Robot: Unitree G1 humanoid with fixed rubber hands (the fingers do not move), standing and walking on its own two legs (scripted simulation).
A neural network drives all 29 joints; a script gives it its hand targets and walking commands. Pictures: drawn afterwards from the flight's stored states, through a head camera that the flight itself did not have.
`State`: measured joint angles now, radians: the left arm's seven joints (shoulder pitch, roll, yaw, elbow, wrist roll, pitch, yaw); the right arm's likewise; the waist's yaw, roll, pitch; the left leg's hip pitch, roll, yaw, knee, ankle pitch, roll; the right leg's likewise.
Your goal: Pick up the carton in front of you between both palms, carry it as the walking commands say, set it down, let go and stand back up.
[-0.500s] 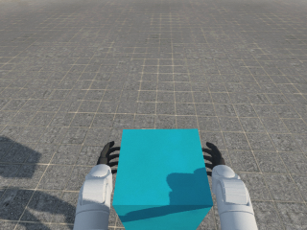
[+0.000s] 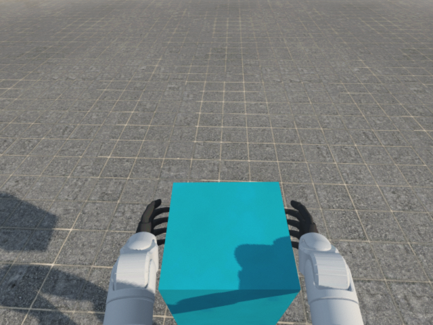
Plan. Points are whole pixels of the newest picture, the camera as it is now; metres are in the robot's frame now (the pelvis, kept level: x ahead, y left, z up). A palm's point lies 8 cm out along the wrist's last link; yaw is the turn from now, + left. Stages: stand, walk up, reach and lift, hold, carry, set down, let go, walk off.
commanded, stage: carry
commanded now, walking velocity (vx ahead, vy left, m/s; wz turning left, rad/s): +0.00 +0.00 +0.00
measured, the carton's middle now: (226, 257) +0.29 +0.00 -0.04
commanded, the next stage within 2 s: hold in 0.14 s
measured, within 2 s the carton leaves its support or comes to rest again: neither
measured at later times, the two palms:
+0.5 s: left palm (124, 258) +0.25 +0.18 +0.05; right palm (289, 232) +0.30 -0.12 +0.05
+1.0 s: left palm (137, 248) +0.26 +0.16 +0.06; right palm (298, 221) +0.32 -0.14 +0.05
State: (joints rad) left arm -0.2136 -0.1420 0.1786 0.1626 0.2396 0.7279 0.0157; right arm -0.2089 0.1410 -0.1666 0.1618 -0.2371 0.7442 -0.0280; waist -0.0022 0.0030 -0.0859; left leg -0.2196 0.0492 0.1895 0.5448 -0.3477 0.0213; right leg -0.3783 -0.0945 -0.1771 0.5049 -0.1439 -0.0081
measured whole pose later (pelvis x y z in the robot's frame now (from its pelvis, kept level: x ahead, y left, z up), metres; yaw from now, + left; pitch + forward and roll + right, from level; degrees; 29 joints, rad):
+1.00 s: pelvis +0.00 -0.05 +0.01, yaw +12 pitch -7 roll +0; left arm -0.31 -0.17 0.28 0.34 0.31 0.68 -0.02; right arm -0.29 0.16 -0.24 0.28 -0.31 0.73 -0.01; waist 0.00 0.04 0.01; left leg -0.03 0.00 -0.13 0.40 -0.25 -0.02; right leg -0.12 0.04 0.01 0.38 -0.14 -0.02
